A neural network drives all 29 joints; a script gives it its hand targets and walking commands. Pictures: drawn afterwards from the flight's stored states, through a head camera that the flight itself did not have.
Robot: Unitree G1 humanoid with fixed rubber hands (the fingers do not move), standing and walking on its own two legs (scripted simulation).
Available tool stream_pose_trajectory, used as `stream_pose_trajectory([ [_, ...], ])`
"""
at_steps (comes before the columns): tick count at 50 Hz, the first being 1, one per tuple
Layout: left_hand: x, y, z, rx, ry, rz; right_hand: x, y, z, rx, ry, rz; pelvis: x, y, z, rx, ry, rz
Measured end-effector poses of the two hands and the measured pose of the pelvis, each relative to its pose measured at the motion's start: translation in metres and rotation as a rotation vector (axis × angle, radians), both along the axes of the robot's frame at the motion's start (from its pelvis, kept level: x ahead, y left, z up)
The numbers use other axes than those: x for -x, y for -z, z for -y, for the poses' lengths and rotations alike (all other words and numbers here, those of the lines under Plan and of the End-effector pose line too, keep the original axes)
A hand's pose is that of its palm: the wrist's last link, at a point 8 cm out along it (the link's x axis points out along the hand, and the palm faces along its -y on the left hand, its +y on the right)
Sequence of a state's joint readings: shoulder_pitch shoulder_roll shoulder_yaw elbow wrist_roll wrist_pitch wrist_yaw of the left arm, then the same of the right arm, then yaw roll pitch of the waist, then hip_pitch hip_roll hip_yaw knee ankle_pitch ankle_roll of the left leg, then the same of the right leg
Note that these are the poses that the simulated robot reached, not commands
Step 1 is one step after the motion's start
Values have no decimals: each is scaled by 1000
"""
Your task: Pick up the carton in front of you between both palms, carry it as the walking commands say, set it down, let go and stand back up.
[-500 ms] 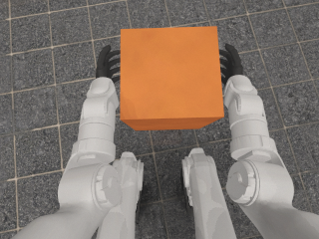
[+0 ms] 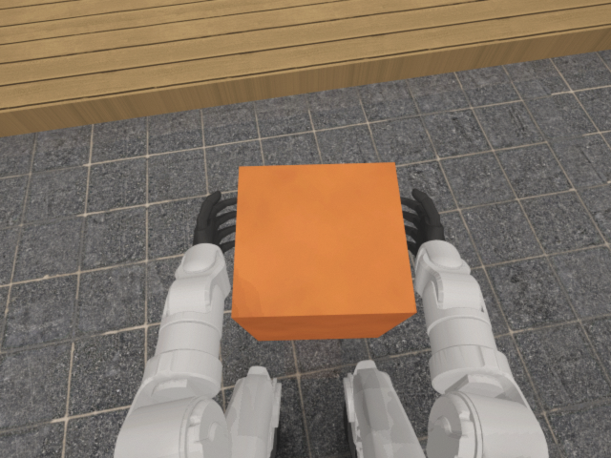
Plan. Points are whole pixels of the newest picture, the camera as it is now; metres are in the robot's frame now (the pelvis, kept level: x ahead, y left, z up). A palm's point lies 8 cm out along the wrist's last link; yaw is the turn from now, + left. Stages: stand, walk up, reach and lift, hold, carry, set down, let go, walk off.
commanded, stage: reach and lift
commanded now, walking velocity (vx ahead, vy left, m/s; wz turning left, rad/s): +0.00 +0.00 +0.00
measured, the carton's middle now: (317, 263) +0.40 -0.02 -0.11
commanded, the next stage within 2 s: hold in 1.66 s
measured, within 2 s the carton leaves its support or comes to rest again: neither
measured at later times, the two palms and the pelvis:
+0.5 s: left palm (156, 226) +0.36 +0.14 +0.12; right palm (473, 220) +0.35 -0.16 +0.12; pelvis +0.05 +0.00 +0.13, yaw +0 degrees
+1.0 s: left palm (119, 212) +0.34 +0.15 +0.18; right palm (506, 207) +0.34 -0.15 +0.18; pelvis +0.03 +0.00 +0.15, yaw +0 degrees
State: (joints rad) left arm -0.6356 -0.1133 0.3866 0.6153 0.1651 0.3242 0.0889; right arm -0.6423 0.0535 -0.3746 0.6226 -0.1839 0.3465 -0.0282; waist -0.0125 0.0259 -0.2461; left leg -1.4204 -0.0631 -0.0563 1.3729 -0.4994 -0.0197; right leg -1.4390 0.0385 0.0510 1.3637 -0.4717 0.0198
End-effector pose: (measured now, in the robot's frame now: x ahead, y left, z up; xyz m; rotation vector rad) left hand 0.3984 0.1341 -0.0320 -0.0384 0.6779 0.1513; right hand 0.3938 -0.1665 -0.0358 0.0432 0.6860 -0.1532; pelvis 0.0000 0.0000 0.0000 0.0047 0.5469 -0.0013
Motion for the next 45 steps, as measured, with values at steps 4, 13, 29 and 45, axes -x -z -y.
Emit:
stream_pose_trajectory([
  [4,7,-26,-2,0,-1,1,6,-26,-2,-1,0,1,-8,-23,0,1,1,50],
  [13,22,-81,-5,0,0,0,21,-82,-6,2,-2,0,-26,-73,1,4,1,178],
  [29,46,-178,-11,-11,15,22,46,-179,-11,10,-5,23,-50,-139,0,8,2,455],
  [45,59,-212,-14,-28,35,1,60,-214,-13,25,-19,1,-37,-152,-2,9,3,627],
])
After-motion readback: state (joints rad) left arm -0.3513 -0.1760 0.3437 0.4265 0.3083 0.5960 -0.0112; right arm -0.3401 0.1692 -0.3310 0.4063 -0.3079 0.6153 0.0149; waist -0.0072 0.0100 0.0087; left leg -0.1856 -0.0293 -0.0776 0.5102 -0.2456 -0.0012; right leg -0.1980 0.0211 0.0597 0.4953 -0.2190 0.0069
